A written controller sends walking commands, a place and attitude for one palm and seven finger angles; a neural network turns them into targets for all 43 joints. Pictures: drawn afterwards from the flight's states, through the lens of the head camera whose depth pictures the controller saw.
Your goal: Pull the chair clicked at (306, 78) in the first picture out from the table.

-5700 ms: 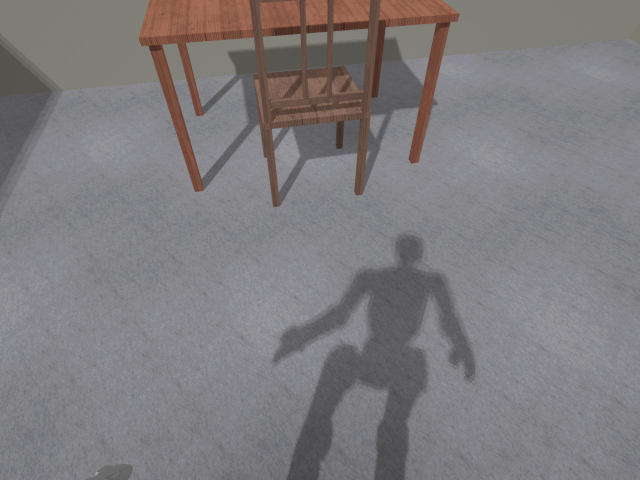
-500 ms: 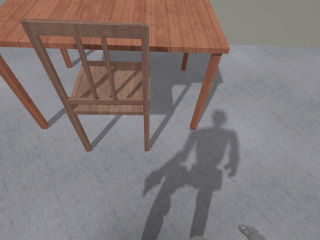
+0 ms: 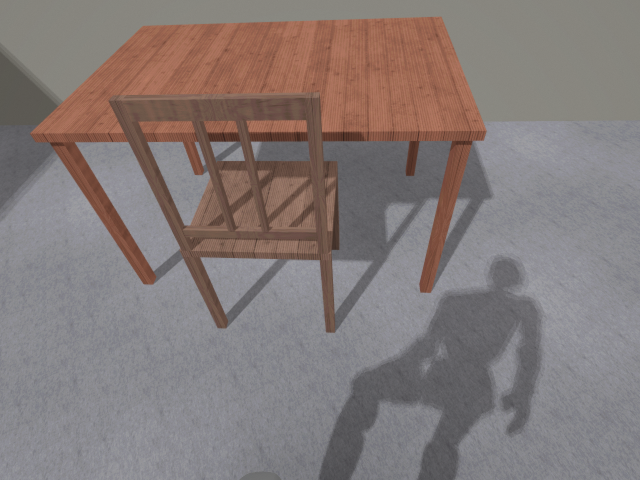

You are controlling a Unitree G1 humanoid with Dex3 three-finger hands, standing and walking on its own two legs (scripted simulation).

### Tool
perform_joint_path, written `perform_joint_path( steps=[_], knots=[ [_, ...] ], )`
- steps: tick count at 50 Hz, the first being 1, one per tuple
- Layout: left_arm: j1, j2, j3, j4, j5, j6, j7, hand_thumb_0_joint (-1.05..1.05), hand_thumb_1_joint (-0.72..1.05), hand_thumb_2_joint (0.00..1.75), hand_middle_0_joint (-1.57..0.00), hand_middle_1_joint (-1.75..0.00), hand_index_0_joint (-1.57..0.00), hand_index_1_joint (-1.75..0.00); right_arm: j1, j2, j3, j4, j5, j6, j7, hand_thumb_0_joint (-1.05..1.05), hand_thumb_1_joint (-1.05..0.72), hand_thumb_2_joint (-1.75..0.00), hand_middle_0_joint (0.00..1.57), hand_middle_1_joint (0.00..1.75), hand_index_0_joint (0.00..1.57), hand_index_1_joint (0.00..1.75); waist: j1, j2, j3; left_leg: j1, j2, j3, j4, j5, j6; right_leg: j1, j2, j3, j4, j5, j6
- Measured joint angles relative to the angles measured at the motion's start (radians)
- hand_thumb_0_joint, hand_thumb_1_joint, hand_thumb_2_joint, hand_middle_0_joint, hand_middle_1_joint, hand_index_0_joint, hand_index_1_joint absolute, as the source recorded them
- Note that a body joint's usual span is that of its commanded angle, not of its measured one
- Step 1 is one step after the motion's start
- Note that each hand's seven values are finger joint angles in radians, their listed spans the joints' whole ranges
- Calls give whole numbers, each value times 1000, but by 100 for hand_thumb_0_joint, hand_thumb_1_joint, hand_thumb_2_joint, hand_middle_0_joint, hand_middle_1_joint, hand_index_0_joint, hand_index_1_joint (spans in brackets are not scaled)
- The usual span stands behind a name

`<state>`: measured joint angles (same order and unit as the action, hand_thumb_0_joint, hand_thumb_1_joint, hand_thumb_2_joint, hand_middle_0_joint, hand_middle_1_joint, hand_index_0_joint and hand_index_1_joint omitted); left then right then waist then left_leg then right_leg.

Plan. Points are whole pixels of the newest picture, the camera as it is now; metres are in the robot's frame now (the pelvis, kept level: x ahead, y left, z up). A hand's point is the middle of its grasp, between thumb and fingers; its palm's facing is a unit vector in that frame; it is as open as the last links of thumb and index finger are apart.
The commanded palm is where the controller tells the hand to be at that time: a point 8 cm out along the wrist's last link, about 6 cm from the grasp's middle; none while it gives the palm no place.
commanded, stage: take the last steps up to it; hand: left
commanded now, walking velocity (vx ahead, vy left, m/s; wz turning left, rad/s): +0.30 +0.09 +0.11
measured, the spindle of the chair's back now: (216, 180) +0.76 +0.30 -0.09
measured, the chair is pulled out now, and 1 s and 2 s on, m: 0.00 0.00 0.00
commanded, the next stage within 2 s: come to a stop and stand still in 0.78 s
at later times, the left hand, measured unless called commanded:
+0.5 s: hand out of the picture +0.12 +0.28 -0.18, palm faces +0.07 -0.98 -0.18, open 7.4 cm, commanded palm none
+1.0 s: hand (191, 364) +0.34 +0.27 -0.18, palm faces +0.02 -0.98 -0.22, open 7.2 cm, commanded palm none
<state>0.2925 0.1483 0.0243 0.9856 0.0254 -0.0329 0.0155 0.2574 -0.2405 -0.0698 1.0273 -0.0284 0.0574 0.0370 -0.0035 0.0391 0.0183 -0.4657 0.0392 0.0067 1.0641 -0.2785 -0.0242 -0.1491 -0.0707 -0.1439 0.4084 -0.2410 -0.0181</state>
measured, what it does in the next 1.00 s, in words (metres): walks ahead: left foot, then right foot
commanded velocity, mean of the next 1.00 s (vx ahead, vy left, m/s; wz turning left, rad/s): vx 0.17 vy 0.01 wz -0.01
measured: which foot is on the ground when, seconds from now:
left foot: up 0.00-0.26, down 0.28-0.74, up 0.76-1.00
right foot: down 0.00-0.26, up 0.28-0.70, down 0.72-1.00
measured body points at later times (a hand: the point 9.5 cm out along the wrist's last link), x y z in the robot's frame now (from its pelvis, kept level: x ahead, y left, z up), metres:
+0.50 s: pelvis +0.12 +0.09 +0.00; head +0.14 +0.10 +0.45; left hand +0.12 +0.33 -0.16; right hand +0.13 -0.14 -0.15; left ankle +0.08 +0.18 -0.75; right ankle +0.14 -0.03 -0.68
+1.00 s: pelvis +0.30 +0.08 -0.01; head +0.32 +0.08 +0.44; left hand +0.34 +0.32 -0.16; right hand +0.33 -0.15 -0.17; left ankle +0.35 +0.21 -0.73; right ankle +0.30 -0.02 -0.75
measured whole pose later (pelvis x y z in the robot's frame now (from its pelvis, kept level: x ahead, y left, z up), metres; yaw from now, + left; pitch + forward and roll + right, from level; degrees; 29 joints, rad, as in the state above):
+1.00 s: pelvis +0.30 +0.08 -0.01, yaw -1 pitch -1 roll -1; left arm 0.22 0.17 0.04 1.06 0.02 -0.03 0.03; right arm 0.22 -0.17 -0.03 1.06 -0.01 -0.02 -0.02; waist -0.01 0.02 0.06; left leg -0.40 0.08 0.05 0.71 -0.27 -0.02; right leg -0.20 -0.01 -0.13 0.47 -0.25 -0.03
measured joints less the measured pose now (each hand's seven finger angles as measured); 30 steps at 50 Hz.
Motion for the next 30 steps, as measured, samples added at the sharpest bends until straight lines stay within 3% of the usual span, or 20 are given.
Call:
perform_joint_path(
  steps=[6,12,14,17,19,21,25,30],
  knots=[
    [71,6,5,55,7,-14,-4,0,91,89,-20,-30,-20,-30,1,6,2,17,1,-2,6,1,-91,-90,20,30,20,30,24,-18,-3,12,42,24,-154,14,-2,50,-20,-30,-54,1,22],
    [135,28,17,116,10,4,-8,0,90,89,-20,-30,-20,-30,-36,31,18,-7,7,-39,9,1,-91,-90,20,30,20,30,56,-48,3,126,32,84,-452,-3,25,63,-54,-36,-1,-62,68],
    [156,31,21,133,5,18,-11,0,90,89,-20,-30,-20,-30,-41,35,23,-24,5,-69,1,1,-91,-90,20,30,20,30,50,-44,0,179,25,93,-539,3,37,26,-63,-28,111,-135,57],
    [130,46,24,153,4,50,-11,0,90,89,-20,-30,-20,-30,-45,71,34,-32,2,-97,-21,0,-91,-89,20,30,20,30,41,-78,16,190,3,121,-494,-14,52,-125,-56,56,468,-247,15],
    [104,47,27,149,4,51,-17,1,91,90,-20,-30,-19,-30,-26,81,30,-29,6,-104,-41,0,-92,-89,20,30,20,30,30,-77,13,232,-7,132,-543,-10,57,-221,-42,65,630,-196,2],
    [71,48,29,133,5,41,-22,1,91,90,-20,-30,-19,-30,-2,80,31,-14,7,-111,-49,0,-94,-89,20,30,20,30,21,-76,10,282,-21,138,-612,9,61,-291,-39,59,679,-128,4],
    [-7,45,29,85,3,29,-24,0,91,90,-20,-30,-19,-30,54,87,41,29,11,-119,-52,0,-93,-89,20,30,20,30,16,-77,6,371,-49,147,-721,24,72,-369,-39,52,615,-49,22],
    [-104,34,27,41,-1,29,-26,0,91,90,-19,-30,-19,-30,109,103,45,76,9,-118,-52,0,-92,-89,20,30,20,30,-8,-69,20,453,-65,152,-762,-14,63,-374,-36,49,425,-12,22]
  ],
)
